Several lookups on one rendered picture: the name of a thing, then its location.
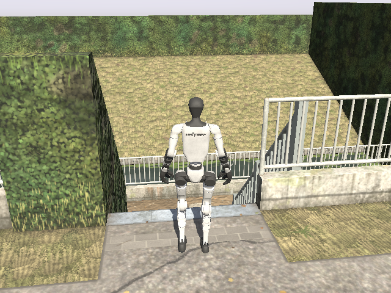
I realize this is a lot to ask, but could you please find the left robot upper arm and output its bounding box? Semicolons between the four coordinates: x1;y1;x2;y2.
167;123;183;157

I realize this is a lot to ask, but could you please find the robot shin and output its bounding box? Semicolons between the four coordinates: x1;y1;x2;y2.
202;204;211;245
177;201;186;243

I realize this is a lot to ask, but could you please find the right robot upper arm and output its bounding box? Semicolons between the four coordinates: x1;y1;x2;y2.
209;124;225;157

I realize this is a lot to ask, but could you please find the right robot hand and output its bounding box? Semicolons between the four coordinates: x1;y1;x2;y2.
218;171;232;185

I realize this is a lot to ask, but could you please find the robot right forearm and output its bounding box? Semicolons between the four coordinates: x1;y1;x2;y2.
219;148;231;173

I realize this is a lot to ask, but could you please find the robot left forearm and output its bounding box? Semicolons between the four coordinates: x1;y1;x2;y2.
161;149;173;172

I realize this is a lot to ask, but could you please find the left robot shin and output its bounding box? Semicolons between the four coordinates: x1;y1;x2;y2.
177;201;186;243

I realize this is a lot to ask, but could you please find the left robot hand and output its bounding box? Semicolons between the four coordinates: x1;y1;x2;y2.
160;170;174;184

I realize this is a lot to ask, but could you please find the right robot shin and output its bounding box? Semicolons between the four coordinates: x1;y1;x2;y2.
202;204;211;245

